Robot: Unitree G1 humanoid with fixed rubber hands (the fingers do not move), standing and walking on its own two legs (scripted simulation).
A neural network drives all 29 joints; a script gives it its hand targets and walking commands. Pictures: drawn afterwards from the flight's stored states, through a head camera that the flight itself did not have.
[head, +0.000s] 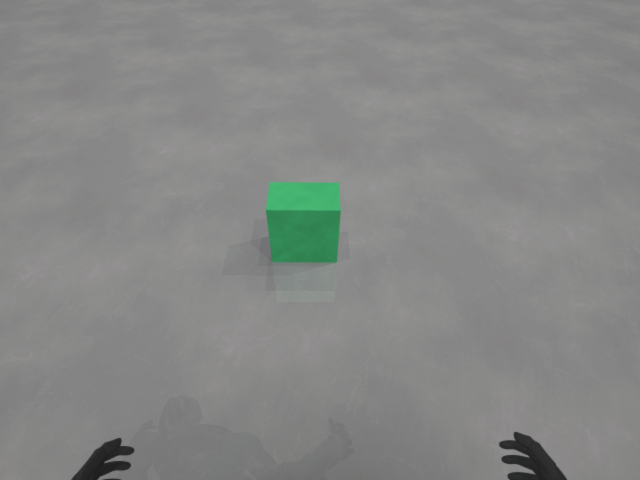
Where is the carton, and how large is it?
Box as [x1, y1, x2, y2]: [266, 182, 340, 262]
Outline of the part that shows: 270,182 266,214 272,261 336,262 340,212 338,183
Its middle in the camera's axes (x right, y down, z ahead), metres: -0.05 -0.06 +1.52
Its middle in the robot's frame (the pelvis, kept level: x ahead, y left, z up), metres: +1.13 +0.06 -0.60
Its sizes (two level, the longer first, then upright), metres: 0.264 0.155 0.290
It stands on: the floor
